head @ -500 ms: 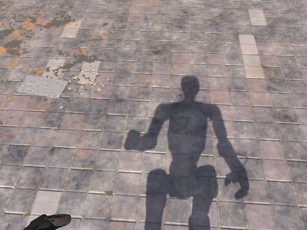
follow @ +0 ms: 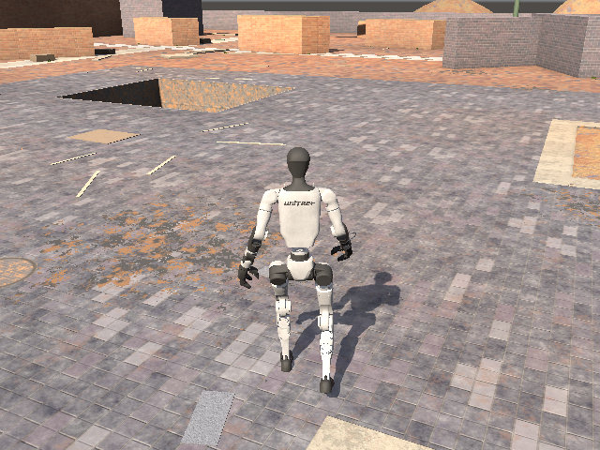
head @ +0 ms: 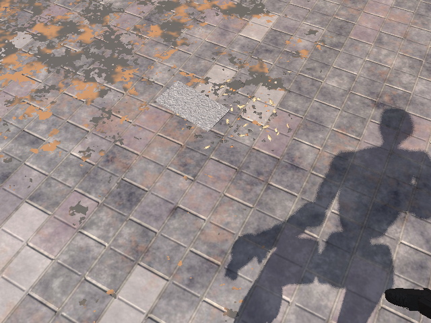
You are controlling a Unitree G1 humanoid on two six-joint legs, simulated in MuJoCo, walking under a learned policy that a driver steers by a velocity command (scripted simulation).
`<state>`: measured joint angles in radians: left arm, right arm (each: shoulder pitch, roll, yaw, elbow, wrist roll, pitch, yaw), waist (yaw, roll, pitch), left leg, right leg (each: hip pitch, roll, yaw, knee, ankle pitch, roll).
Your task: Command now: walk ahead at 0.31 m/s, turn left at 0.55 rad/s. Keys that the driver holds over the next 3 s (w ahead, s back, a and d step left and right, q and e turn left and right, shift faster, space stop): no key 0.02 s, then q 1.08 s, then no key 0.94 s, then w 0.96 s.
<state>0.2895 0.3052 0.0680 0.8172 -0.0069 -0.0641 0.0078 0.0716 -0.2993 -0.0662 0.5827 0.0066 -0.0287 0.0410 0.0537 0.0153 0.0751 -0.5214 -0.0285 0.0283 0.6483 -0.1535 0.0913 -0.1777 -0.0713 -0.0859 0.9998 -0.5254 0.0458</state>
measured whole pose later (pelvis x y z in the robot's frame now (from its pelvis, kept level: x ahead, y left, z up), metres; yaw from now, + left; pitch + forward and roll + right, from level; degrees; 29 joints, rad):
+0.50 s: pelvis +0.16 -0.03 +0.02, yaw +18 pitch +2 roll +0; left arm 0.11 0.27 0.04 0.69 0.03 -0.03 0.01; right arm 0.19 -0.33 -0.08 0.64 0.01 0.03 -0.03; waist -0.02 0.03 0.02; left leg -0.43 -0.13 -0.16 0.98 -0.55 -0.02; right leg -0.39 0.01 0.02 0.53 -0.19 -0.01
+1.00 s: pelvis +0.14 +0.01 +0.03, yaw +35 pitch +2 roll -2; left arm 0.11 0.33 0.09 0.72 0.01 0.02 0.04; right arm 0.22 -0.29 -0.07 0.61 0.00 0.03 -0.02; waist -0.01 -0.05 0.05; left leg -0.29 -0.03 -0.06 0.49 -0.23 0.05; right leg -0.56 -0.02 0.01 1.10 -0.41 0.07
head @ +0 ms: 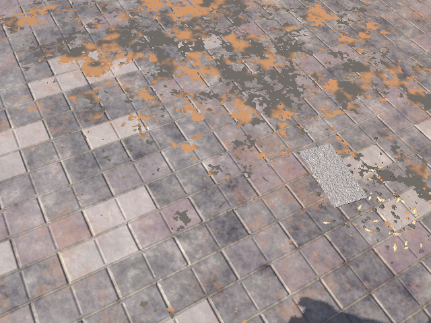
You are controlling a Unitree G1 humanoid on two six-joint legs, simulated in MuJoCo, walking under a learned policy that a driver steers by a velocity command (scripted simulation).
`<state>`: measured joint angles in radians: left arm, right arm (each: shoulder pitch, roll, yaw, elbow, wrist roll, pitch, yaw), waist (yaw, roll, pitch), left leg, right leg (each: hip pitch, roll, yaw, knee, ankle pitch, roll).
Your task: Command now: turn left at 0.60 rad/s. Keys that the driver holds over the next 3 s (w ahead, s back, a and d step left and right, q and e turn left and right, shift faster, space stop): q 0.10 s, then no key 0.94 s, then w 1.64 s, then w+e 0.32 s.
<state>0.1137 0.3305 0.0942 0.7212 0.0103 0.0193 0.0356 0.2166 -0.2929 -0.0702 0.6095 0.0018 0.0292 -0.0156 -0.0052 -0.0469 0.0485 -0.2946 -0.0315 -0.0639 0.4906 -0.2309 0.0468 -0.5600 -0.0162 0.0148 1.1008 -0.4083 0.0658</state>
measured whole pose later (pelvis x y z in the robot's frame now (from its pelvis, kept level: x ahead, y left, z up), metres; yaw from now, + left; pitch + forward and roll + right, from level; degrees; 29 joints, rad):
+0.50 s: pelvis +0.01 -0.03 +0.00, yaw +9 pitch +0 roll +0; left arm 0.15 0.24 0.03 0.72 0.01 -0.01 0.00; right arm 0.17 -0.28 -0.06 0.67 0.00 0.04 -0.02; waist 0.00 0.02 0.03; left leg -0.26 -0.02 -0.10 0.59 -0.36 -0.06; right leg -0.24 0.01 0.02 0.50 -0.26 -0.01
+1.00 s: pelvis +0.01 -0.01 -0.01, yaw +9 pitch -2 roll +0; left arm 0.20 0.25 0.03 0.82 0.01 -0.01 0.01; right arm 0.22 -0.21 -0.03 0.79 -0.01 0.01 -0.03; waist 0.01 0.00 0.04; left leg -0.21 -0.03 -0.09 0.55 -0.31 -0.01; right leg -0.22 -0.02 0.02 0.54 -0.29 0.03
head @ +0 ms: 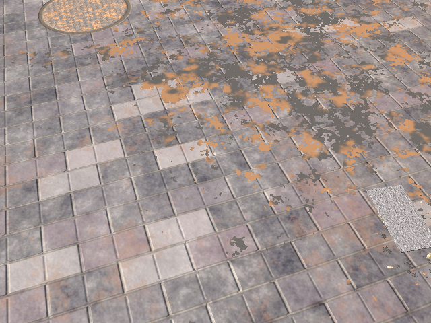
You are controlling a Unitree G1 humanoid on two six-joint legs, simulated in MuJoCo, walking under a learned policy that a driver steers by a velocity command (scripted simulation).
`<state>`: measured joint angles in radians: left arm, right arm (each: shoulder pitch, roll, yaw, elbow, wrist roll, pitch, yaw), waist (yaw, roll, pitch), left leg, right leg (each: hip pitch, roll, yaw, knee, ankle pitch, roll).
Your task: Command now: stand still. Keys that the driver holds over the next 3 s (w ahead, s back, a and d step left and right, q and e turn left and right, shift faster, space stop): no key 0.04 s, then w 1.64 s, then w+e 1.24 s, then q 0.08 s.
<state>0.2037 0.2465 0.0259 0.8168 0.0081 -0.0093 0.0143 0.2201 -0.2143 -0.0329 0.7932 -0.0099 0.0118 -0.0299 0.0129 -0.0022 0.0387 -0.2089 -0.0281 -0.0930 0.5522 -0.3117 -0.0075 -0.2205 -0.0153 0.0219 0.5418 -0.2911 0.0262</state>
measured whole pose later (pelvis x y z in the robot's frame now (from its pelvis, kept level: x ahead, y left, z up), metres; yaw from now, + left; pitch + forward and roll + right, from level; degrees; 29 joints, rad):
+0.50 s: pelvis +0.11 -0.03 +0.01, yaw -1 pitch +2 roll +1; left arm 0.49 0.22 0.02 0.94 -0.01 -0.07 0.00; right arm 0.15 -0.27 -0.05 0.78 0.02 -0.09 0.02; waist 0.07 0.02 0.01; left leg -0.59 0.05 0.02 0.93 -0.23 0.03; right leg 0.01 0.01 0.03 0.27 -0.31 -0.03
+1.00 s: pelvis +0.38 +0.02 +0.01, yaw -1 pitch +0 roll +2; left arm 0.16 0.30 0.05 0.79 0.00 -0.07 0.01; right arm 0.35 -0.26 -0.04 0.91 0.00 -0.10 0.02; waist -0.06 -0.05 0.01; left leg -0.07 -0.09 0.04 0.22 -0.16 0.07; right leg -0.70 -0.14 0.05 0.85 -0.03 0.01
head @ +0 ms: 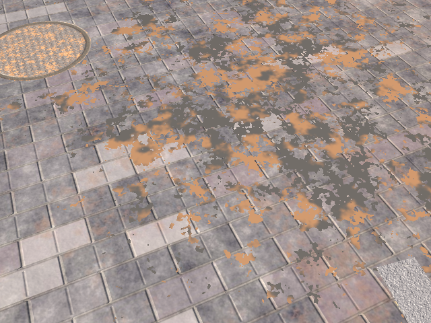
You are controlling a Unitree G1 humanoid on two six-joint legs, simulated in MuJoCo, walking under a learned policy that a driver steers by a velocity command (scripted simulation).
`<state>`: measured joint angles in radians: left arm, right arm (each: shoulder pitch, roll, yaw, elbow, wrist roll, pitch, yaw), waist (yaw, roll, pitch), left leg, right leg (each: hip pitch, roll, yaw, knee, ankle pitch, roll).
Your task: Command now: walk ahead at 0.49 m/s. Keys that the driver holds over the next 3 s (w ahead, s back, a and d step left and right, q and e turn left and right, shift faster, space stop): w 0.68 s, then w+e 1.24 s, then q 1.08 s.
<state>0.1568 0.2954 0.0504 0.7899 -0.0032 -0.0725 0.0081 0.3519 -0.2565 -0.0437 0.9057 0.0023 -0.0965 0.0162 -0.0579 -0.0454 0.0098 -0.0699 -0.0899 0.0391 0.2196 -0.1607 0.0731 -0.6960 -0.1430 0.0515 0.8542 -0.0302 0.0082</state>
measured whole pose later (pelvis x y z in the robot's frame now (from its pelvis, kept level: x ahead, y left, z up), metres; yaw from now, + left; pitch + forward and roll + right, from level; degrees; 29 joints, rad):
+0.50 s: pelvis +0.28 -0.07 +0.00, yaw +0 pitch +1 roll -1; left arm 0.34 0.26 0.04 0.86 0.00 -0.09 -0.02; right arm 0.17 -0.30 -0.05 0.84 0.00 -0.07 0.00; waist 0.04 0.05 0.01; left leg -0.65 0.12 -0.04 0.94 -0.14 0.00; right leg -0.12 0.07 -0.06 0.25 -0.15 -0.08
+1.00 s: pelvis +0.56 -0.01 +0.00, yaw -7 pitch +0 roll +2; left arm 0.26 0.30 0.07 0.85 -0.03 -0.04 0.01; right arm 0.25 -0.25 -0.06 0.90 -0.01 -0.11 0.02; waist -0.03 -0.05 0.03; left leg -0.16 -0.03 0.15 0.32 -0.17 0.05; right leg -0.59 -0.10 0.07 1.10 -0.25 -0.02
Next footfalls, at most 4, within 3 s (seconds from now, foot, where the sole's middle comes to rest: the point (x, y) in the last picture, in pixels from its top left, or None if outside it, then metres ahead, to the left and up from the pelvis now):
0.22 right None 0.32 -0.15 -0.78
0.76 left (185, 291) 0.62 0.08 -0.78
1.32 right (264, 222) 0.86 -0.20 -0.78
1.82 left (241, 153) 1.21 -0.15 -0.78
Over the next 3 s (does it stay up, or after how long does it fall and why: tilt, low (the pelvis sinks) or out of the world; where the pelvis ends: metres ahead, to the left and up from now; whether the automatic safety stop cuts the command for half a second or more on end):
stays up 1.20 -0.27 -0.01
